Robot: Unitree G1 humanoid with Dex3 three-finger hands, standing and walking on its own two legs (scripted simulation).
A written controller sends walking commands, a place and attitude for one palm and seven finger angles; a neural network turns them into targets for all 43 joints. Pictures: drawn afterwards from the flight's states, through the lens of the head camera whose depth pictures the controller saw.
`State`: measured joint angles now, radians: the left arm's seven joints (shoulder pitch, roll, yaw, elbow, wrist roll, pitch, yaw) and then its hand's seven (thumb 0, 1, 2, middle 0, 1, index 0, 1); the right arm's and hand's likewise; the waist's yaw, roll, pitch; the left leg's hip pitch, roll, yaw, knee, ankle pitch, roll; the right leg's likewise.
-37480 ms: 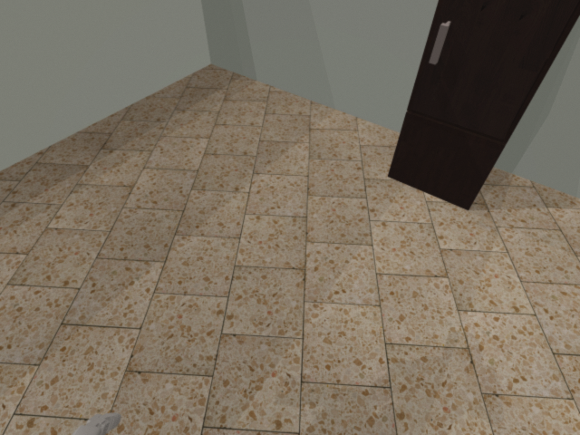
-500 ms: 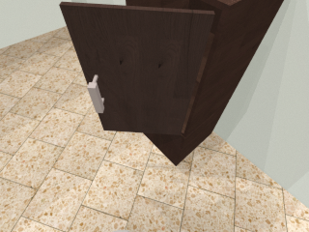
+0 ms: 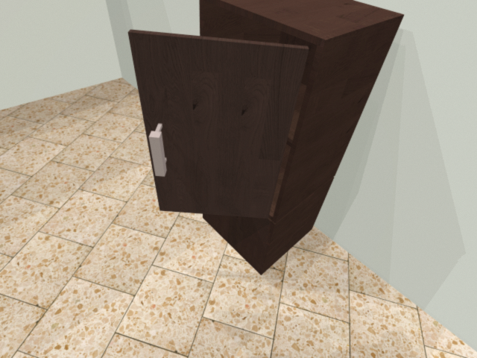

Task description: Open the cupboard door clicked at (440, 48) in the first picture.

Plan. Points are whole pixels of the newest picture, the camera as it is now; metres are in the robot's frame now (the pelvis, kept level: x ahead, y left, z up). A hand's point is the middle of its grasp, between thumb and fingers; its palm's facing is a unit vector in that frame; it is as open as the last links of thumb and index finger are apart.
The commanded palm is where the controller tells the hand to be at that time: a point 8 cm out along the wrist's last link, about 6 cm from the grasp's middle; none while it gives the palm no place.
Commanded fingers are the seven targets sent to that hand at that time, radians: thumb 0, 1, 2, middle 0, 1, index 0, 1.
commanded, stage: come to a stop and stand still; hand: left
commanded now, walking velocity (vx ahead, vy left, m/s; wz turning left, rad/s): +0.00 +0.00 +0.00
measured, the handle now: (160, 149) +0.64 +0.24 -0.03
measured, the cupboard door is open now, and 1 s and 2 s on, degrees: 45 45 45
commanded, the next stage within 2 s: none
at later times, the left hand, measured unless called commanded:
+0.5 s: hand out of the picture -0.15 +0.24 -0.19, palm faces +0.07 -0.99 -0.13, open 7.4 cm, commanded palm none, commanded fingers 0.00 0.90 0.90 -0.20 -0.30 -0.20 -0.30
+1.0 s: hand out of the picture -0.18 +0.28 -0.16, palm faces -0.03 -0.98 -0.18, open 7.3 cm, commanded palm none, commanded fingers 0.00 0.90 0.90 -0.20 -0.30 -0.20 -0.30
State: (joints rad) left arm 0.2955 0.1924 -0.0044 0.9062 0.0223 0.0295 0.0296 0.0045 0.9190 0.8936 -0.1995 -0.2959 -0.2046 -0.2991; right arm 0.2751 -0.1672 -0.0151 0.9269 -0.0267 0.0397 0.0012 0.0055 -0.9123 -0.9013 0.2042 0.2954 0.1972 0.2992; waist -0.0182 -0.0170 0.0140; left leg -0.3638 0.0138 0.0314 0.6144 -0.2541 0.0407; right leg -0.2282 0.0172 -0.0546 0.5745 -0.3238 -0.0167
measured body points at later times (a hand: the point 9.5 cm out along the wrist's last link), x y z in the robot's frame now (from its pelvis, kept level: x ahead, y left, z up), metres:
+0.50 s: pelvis -0.11 +0.07 +0.00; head -0.12 +0.11 +0.45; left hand -0.15 +0.29 -0.18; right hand -0.09 -0.16 -0.13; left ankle -0.07 +0.14 -0.73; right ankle -0.07 -0.09 -0.72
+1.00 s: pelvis -0.18 +0.10 +0.02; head -0.20 +0.11 +0.47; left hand -0.17 +0.33 -0.14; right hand -0.23 -0.13 -0.13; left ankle -0.07 +0.14 -0.72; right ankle -0.21 +0.00 -0.73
